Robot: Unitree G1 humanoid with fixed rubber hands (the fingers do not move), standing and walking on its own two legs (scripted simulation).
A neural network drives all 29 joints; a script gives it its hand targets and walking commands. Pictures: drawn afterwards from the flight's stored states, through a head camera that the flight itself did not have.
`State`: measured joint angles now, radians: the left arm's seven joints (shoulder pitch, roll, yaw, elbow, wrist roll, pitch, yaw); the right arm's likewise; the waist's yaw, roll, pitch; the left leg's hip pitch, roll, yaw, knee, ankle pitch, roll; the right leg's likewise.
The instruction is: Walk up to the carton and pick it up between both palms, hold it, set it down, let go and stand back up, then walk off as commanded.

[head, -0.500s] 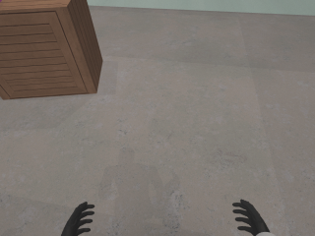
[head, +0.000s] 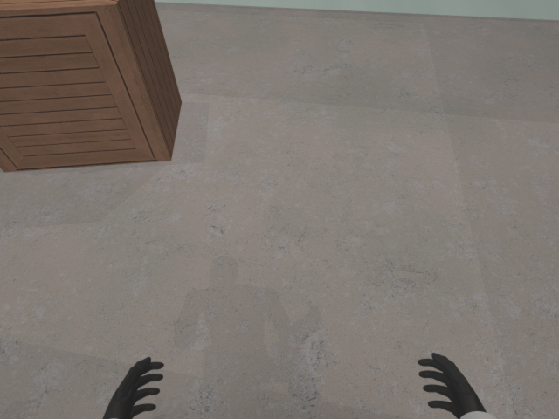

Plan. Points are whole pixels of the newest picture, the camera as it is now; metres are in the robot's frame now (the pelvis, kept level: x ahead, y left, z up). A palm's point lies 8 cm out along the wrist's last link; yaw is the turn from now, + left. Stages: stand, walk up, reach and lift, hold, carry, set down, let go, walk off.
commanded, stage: stand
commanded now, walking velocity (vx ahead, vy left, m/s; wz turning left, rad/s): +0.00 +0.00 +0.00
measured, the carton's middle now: out of the picture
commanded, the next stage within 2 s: walk up in 1.12 s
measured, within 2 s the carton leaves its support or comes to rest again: neither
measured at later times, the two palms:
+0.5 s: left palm (117, 415) +0.15 +0.25 -0.07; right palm (470, 409) +0.15 -0.25 -0.08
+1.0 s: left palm out of the picture +0.14 +0.26 -0.07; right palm (475, 416) +0.14 -0.25 -0.08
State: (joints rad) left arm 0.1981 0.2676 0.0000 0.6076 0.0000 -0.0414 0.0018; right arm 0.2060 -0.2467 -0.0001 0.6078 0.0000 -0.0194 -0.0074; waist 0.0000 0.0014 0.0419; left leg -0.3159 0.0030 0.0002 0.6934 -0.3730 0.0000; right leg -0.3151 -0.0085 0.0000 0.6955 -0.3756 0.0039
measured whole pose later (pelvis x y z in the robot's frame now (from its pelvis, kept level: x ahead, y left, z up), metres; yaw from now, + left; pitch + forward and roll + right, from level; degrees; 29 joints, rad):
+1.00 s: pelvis -0.01 +0.00 +0.00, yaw +0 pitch -1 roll +0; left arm 0.20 0.29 0.00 0.62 0.00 -0.05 0.00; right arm 0.21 -0.26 0.00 0.63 0.00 -0.03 -0.01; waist 0.00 0.00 0.01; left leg -0.32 0.00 0.00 0.69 -0.36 0.00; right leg -0.32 -0.01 0.00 0.70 -0.36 0.00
